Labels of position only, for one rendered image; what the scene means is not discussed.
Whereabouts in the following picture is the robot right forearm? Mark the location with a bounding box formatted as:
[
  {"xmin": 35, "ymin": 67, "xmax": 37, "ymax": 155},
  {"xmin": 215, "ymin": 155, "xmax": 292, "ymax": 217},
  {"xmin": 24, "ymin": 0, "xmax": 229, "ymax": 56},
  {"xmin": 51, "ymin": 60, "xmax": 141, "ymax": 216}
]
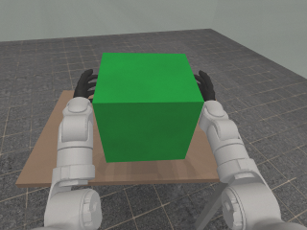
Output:
[{"xmin": 199, "ymin": 100, "xmax": 281, "ymax": 217}]

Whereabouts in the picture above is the robot left forearm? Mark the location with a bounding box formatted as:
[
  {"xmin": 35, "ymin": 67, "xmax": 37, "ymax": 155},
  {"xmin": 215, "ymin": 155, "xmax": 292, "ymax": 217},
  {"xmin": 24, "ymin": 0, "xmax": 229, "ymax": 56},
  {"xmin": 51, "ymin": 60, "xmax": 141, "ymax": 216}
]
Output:
[{"xmin": 44, "ymin": 97, "xmax": 95, "ymax": 227}]

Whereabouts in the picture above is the robot left upper arm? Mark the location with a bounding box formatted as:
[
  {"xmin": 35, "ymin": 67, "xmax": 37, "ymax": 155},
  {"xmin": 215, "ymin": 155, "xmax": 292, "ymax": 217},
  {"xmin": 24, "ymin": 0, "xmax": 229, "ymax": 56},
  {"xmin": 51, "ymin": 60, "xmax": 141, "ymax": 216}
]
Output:
[{"xmin": 30, "ymin": 188, "xmax": 103, "ymax": 230}]

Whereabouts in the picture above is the left robot hand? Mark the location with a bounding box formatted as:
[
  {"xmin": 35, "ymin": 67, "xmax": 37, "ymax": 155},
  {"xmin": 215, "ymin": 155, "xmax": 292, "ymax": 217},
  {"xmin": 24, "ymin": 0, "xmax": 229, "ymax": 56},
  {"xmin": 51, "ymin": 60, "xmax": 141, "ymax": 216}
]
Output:
[{"xmin": 73, "ymin": 69, "xmax": 98, "ymax": 104}]

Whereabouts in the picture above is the carton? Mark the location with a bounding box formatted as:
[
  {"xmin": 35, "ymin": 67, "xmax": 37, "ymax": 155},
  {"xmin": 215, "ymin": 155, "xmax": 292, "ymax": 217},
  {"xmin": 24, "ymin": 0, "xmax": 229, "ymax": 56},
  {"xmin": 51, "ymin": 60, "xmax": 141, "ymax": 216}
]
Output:
[{"xmin": 92, "ymin": 53, "xmax": 204, "ymax": 163}]

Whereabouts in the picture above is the right robot hand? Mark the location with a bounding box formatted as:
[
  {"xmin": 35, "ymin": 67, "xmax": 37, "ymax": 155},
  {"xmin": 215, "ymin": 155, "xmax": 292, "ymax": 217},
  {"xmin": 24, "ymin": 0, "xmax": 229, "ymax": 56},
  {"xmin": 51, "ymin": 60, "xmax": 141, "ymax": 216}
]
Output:
[{"xmin": 194, "ymin": 70, "xmax": 216, "ymax": 102}]

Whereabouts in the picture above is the robot right upper arm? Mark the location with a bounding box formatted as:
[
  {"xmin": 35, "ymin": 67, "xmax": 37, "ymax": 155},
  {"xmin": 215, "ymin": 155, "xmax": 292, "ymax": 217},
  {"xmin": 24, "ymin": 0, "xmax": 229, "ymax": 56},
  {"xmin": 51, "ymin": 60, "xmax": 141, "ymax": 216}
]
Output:
[{"xmin": 221, "ymin": 182, "xmax": 307, "ymax": 230}]

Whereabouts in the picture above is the table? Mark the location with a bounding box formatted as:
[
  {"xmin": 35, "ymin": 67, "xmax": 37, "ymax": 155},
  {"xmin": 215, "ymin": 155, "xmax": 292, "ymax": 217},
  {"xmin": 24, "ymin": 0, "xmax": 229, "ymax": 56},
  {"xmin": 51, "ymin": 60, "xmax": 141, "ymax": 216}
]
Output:
[{"xmin": 15, "ymin": 90, "xmax": 229, "ymax": 230}]

